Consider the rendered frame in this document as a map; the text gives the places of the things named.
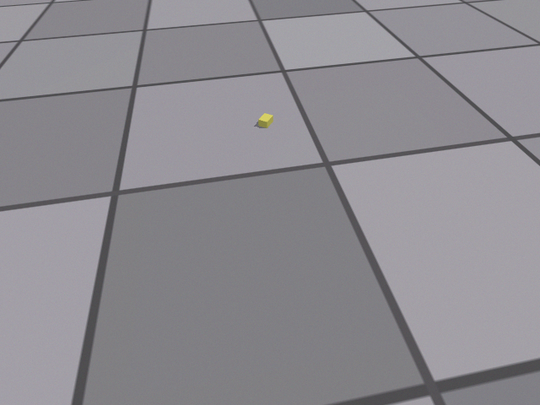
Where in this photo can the small box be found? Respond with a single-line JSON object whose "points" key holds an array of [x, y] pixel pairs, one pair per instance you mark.
{"points": [[265, 120]]}

